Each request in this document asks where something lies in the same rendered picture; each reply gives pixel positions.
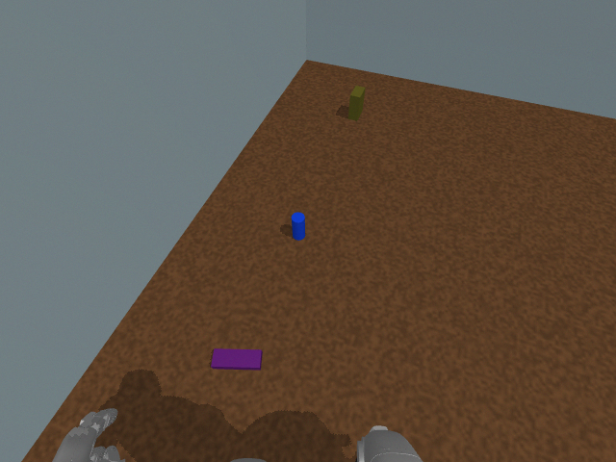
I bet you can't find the left robot hand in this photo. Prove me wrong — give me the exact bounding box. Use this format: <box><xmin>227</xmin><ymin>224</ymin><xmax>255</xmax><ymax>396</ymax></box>
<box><xmin>52</xmin><ymin>408</ymin><xmax>125</xmax><ymax>462</ymax></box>

